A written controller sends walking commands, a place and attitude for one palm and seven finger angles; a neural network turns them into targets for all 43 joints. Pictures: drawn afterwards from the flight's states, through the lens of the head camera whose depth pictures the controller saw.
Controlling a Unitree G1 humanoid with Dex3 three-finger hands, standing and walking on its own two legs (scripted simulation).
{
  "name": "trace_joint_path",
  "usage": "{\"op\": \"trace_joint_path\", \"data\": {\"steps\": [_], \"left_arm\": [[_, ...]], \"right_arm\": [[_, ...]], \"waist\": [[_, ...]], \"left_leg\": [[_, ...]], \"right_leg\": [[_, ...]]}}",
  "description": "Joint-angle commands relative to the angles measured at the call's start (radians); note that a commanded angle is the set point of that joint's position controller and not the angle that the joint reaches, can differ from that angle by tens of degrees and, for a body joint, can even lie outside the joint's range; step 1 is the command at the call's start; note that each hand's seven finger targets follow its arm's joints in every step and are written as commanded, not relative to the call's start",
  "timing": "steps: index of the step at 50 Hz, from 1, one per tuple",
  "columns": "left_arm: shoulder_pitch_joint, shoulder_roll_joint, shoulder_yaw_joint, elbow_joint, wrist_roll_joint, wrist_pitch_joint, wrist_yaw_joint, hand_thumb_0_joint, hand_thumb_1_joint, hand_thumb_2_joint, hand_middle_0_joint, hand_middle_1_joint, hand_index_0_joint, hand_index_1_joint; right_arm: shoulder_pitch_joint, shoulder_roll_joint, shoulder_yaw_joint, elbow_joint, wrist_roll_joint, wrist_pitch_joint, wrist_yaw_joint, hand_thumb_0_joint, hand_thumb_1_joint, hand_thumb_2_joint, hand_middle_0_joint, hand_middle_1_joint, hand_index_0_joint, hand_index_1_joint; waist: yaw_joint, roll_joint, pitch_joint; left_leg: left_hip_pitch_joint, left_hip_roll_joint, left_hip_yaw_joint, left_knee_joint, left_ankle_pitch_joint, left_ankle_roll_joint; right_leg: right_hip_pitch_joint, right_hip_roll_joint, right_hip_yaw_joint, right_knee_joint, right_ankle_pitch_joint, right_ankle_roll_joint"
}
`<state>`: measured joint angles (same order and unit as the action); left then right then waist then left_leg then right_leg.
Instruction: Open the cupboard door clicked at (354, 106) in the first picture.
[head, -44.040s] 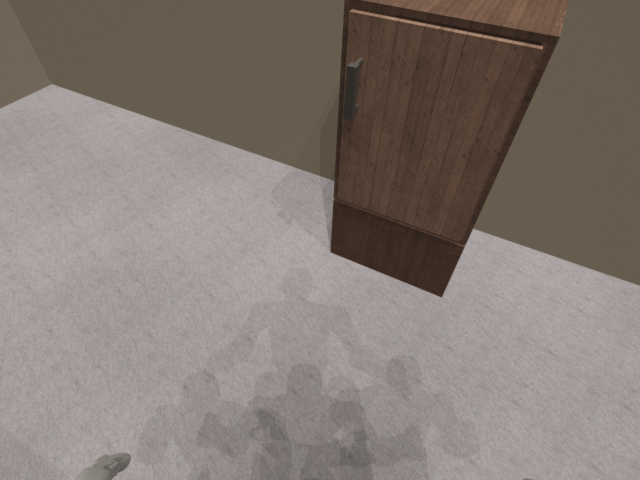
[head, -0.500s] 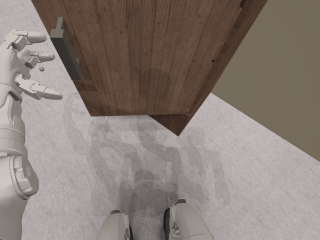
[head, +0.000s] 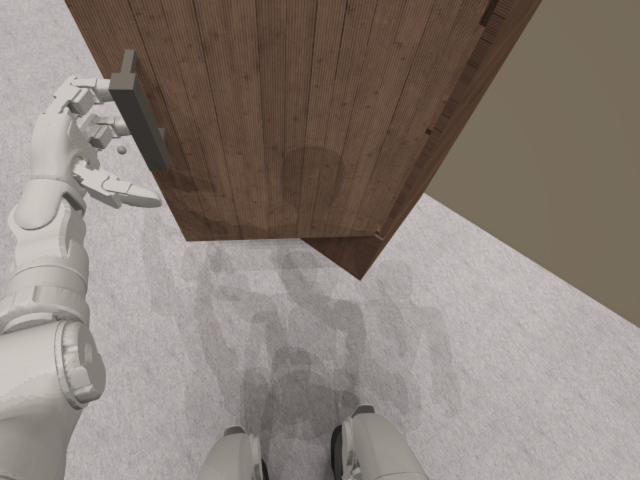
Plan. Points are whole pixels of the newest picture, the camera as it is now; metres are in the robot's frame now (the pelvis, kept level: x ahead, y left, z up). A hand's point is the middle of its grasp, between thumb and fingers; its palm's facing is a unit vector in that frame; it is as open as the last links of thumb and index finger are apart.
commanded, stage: slide the fingers in behind the handle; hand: left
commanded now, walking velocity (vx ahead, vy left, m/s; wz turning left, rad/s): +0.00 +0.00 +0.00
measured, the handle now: (145, 114) +0.55 +0.18 +0.06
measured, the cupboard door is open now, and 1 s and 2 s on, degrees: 41 41 43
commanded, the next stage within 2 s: close the thumb around the handle in 0.90 s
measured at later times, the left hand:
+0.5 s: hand (160, 144) +0.50 +0.16 +0.06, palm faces -0.02 -1.00 -0.02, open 14.0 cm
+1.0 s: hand (156, 149) +0.50 +0.17 +0.06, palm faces +0.00 -1.00 -0.02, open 14.0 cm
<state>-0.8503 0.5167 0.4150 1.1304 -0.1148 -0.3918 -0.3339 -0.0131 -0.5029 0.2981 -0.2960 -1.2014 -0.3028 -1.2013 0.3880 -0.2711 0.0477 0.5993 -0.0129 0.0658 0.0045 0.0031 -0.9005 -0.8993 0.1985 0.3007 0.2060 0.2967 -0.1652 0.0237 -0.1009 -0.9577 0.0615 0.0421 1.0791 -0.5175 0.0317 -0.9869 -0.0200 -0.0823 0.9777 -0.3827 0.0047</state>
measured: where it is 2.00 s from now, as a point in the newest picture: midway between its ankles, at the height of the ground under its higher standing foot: outside the picture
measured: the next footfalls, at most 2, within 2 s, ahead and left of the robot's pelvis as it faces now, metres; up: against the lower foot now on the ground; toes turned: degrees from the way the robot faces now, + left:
none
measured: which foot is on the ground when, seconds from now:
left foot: down 0.00-1.00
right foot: down 0.00-1.00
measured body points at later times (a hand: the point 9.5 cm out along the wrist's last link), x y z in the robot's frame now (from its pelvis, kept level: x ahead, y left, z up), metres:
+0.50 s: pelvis +0.00 -0.01 +0.00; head +0.14 +0.00 +0.42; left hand +0.50 +0.21 +0.06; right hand +0.01 -0.27 -0.12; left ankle -0.01 +0.09 -0.66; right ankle +0.04 -0.13 -0.66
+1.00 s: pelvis -0.01 -0.01 +0.00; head +0.14 +0.00 +0.42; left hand +0.49 +0.22 +0.06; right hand +0.01 -0.28 -0.12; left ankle -0.01 +0.09 -0.66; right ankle +0.04 -0.13 -0.66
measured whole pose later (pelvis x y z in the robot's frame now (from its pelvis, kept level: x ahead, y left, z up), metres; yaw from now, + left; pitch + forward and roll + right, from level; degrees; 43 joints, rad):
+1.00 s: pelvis -0.01 -0.01 +0.00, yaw +1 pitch +23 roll -2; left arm -0.89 0.46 0.38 1.17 -0.09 -0.44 -0.24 -0.01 -0.50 0.30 -0.30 -1.20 -0.30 -1.20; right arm 0.37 -0.28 0.04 0.61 -0.02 0.03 0.01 0.00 -0.90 -0.90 0.20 0.30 0.20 0.30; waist -0.17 0.02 -0.09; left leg -0.97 0.06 0.04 1.09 -0.51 0.02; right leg -1.01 -0.02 -0.08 1.01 -0.39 -0.01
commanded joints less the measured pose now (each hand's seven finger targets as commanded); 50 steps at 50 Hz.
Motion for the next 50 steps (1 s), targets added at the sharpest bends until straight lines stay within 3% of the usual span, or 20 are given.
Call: {"op": "trace_joint_path", "data": {"steps": [1,3,7,9,12,15,18,19,20,25,27,31,32,36,40,44,45,46,48,50], "left_arm": [[-0.426,0.203,0.003,-0.266,-0.011,-0.086,0.027,0.0,-0.5,0.3,-0.3,-1.2,-0.3,-1.2],[-0.39,0.2,0.012,-0.284,-0.014,-0.101,0.043,0.0,-0.5,0.3,-0.3,-1.2,-0.3,-1.2],[-0.411,0.15,-0.023,-0.224,-0.001,-0.091,0.069,0.0,-0.5,0.3,-0.3,-1.2,-0.3,-1.2],[-0.402,0.166,-0.007,-0.203,0.006,-0.086,0.076,0.0,-0.5,0.3,-0.3,-1.2,-0.3,-1.2],[-0.422,0.176,0.001,-0.191,0.011,-0.09,0.091,0.0,-0.5,0.3,-0.3,-1.2,-0.3,-1.2],[-0.471,0.201,0.011,-0.217,0.021,-0.111,0.1,0.0,-0.5,0.3,-0.3,-1.2,-0.3,-1.2],[-0.503,0.128,-0.047,-0.238,0.018,-0.127,0.1,0.0,-0.5,0.3,-0.3,-1.2,-0.3,-1.2],[-0.498,0.154,-0.025,-0.239,0.019,-0.13,0.102,0.0,-0.5,0.3,-0.3,-1.2,-0.3,-1.2],[-0.485,0.129,-0.043,-0.231,0.018,-0.127,0.101,0.0,-0.5,0.3,-0.3,-1.2,-0.3,-1.2],[-0.441,0.129,-0.02,-0.182,0.012,-0.089,0.115,0.0,-0.5,0.3,-0.3,-1.2,-0.3,-1.2],[-0.439,0.187,0.016,-0.178,0.024,-0.084,0.126,0.0,-0.5,0.3,-0.3,-1.2,-0.3,-1.2],[-0.444,0.167,-0.012,-0.231,0.043,-0.111,0.129,0.0,-0.5,0.3,-0.3,-1.2,-0.3,-1.2],[-0.424,0.134,-0.03,-0.22,0.034,-0.111,0.126,0.0,-0.5,0.3,-0.3,-1.2,-0.3,-1.2],[-0.425,0.168,0.003,-0.166,0.011,-0.097,0.108,0.0,-0.5,0.3,-0.3,-1.2,-0.3,-1.2],[-0.476,0.183,-0.006,-0.223,0.017,-0.114,0.099,0.0,-0.5,0.3,-0.3,-1.2,-0.3,-1.2],[-0.458,0.186,-0.001,-0.212,0.016,-0.129,0.098,0.0,-0.5,0.3,-0.3,-1.2,-0.3,-1.2],[-0.456,0.158,-0.019,-0.184,0.015,-0.121,0.097,0.0,-0.5,0.3,-0.3,-1.2,-0.3,-1.2],[-0.462,0.172,-0.007,-0.166,0.012,-0.114,0.098,0.0,-0.5,0.3,-0.3,-1.2,-0.3,-1.2],[-0.485,0.189,-0.005,-0.162,0.018,-0.107,0.095,0.0,-0.5,0.3,-0.3,-1.2,-0.3,-1.2],[-0.492,0.174,-0.013,-0.176,0.018,-0.105,0.093,0.0,-0.5,0.3,-0.3,-1.2,-0.3,-1.2]], "right_arm": [[0.166,-0.179,-0.076,-0.048,-0.007,-0.019,-0.011,0.0,-0.9,-0.9,0.2,0.3,0.2,0.3],[0.168,-0.177,-0.079,-0.054,-0.008,-0.021,-0.008,0.0,-0.9,-0.9,0.2,0.3,0.2,0.3],[0.159,-0.174,-0.078,-0.044,-0.007,-0.018,-0.004,0.0,-0.9,-0.9,0.2,0.3,0.2,0.3],[0.162,-0.176,-0.077,-0.046,-0.007,-0.019,-0.004,0.0,-0.9,-0.9,0.2,0.3,0.2,0.3],[0.156,-0.173,-0.073,-0.048,-0.007,-0.022,-0.006,0.0,-0.9,-0.9,0.2,0.3,0.2,0.3],[0.155,-0.172,-0.072,-0.046,-0.009,-0.028,-0.009,0.0,-0.9,-0.9,0.2,0.3,0.2,0.3],[0.157,-0.166,-0.073,-0.042,-0.014,-0.037,-0.007,0.0,-0.9,-0.9,0.2,0.3,0.2,0.3],[0.161,-0.171,-0.076,-0.033,-0.015,-0.036,-0.006,0.0,-0.9,-0.9,0.2,0.3,0.2,0.3],[0.158,-0.17,-0.076,-0.034,-0.014,-0.036,-0.004,0.0,-0.9,-0.9,0.2,0.3,0.2,0.3],[0.169,-0.171,-0.078,-0.035,-0.012,-0.03,-0.002,0.0,-0.9,-0.9,0.2,0.3,0.2,0.3],[0.167,-0.173,-0.075,-0.039,-0.01,-0.027,-0.006,0.0,-0.9,-0.9,0.2,0.3,0.2,0.3],[0.165,-0.163,-0.076,-0.046,-0.013,-0.029,-0.002,0.0,-0.9,-0.9,0.2,0.3,0.2,0.3],[0.161,-0.16,-0.075,-0.049,-0.011,-0.031,0.001,0.0,-0.9,-0.9,0.2,0.3,0.2,0.3],[0.163,-0.17,-0.074,-0.044,-0.005,-0.031,-0.007,0.0,-0.9,-0.9,0.2,0.3,0.2,0.3],[0.161,-0.17,-0.075,-0.038,-0.005,-0.039,-0.01,0.0,-0.9,-0.9,0.2,0.3,0.2,0.3],[0.158,-0.168,-0.072,-0.039,-0.006,-0.045,-0.012,0.0,-0.9,-0.9,0.2,0.3,0.2,0.3],[0.152,-0.165,-0.071,-0.037,-0.005,-0.046,-0.01,0.0,-0.9,-0.9,0.2,0.3,0.2,0.3],[0.155,-0.17,-0.071,-0.032,-0.005,-0.046,-0.011,0.0,-0.9,-0.9,0.2,0.3,0.2,0.3],[0.159,-0.175,-0.071,-0.036,-0.004,-0.046,-0.015,0.0,-0.9,-0.9,0.2,0.3,0.2,0.3],[0.162,-0.174,-0.074,-0.032,-0.006,-0.05,-0.014,0.0,-0.9,-0.9,0.2,0.3,0.2,0.3]], "waist": [[-0.009,0.166,-0.513],[-0.002,0.153,-0.524],[-0.018,0.104,-0.451],[-0.012,0.114,-0.461],[-0.016,0.061,-0.445],[-0.016,0.095,-0.485],[-0.036,0.126,-0.513],[-0.024,0.122,-0.532],[-0.024,0.145,-0.539],[-0.021,0.06,-0.511],[-0.015,0.029,-0.485],[-0.005,0.109,-0.518],[-0.008,0.101,-0.51],[-0.02,0.014,-0.465],[-0.018,0.089,-0.499],[-0.013,0.081,-0.509],[-0.019,0.097,-0.473],[-0.026,0.057,-0.451],[-0.032,0.069,-0.447],[-0.029,0.091,-0.493]], "left_leg": [[0.363,-0.028,-0.094,-0.126,0.516,-0.026],[0.378,-0.028,-0.095,-0.121,0.561,-0.027],[0.319,-0.031,-0.093,-0.137,0.472,-0.025],[0.319,-0.034,-0.087,-0.133,0.474,-0.024],[0.248,-0.042,-0.077,-0.133,0.399,-0.013],[0.26,-0.043,-0.079,-0.124,0.405,-0.014],[0.316,-0.041,-0.087,-0.114,0.441,-0.016],[0.325,-0.037,-0.094,-0.113,0.46,-0.022],[0.341,-0.038,-0.095,-0.115,0.473,-0.026],[0.263,-0.044,-0.077,-0.119,0.433,-0.014],[0.198,-0.048,-0.066,-0.122,0.383,-0.007],[0.253,-0.05,-0.064,-0.121,0.42,-0.011],[0.253,-0.051,-0.061,-0.123,0.413,-0.01],[0.171,-0.053,-0.052,-0.129,0.338,-0.002],[0.216,-0.053,-0.056,-0.127,0.352,-0.004],[0.212,-0.054,-0.059,-0.123,0.356,-0.005],[0.205,-0.054,-0.056,-0.123,0.338,-0.006],[0.181,-0.052,-0.06,-0.122,0.318,-0.003],[0.184,-0.053,-0.062,-0.121,0.309,0.0],[0.226,-0.051,-0.068,-0.119,0.341,-0.005]], "right_leg": [[0.237,0.055,0.033,-0.065,0.298,-0.028],[0.247,0.058,0.03,-0.06,0.325,-0.031],[0.239,0.053,0.028,-0.067,0.28,-0.024],[0.243,0.053,0.032,-0.065,0.286,-0.025],[0.28,0.049,0.044,-0.07,0.272,-0.022],[0.28,0.047,0.049,-0.058,0.28,-0.024],[0.244,0.049,0.043,-0.051,0.288,-0.026],[0.25,0.048,0.041,-0.048,0.293,-0.025],[0.241,0.048,0.04,-0.047,0.294,-0.026],[0.294,0.047,0.045,-0.059,0.316,-0.021],[0.33,0.045,0.057,-0.063,0.307,-0.019],[0.32,0.044,0.06,-0.057,0.325,-0.024],[0.323,0.045,0.061,-0.065,0.324,-0.024],[0.362,0.045,0.072,-0.08,0.302,-0.018],[0.34,0.044,0.074,-0.074,0.296,-0.021],[0.346,0.044,0.074,-0.068,0.301,-0.022],[0.318,0.045,0.071,-0.071,0.279,-0.022],[0.317,0.044,0.07,-0.076,0.26,-0.02],[0.301,0.045,0.069,-0.072,0.246,-0.022],[0.292,0.044,0.064,-0.068,0.257,-0.021]]}}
